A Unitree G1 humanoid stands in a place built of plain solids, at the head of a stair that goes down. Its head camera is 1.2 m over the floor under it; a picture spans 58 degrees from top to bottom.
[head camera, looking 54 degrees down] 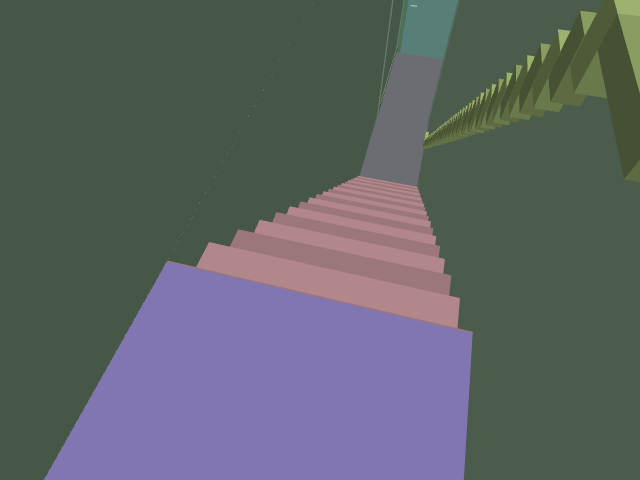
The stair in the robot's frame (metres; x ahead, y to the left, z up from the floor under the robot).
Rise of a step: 0.21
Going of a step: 0.23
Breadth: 1.09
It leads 15 degrees to the right of straight ahead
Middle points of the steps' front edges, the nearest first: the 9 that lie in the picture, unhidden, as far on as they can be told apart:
0.66 0.03 0.00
0.89 -0.03 -0.21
1.11 -0.09 -0.42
1.34 -0.15 -0.63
1.57 -0.21 -0.84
1.79 -0.27 -1.05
2.02 -0.33 -1.26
2.25 -0.39 -1.47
2.47 -0.45 -1.68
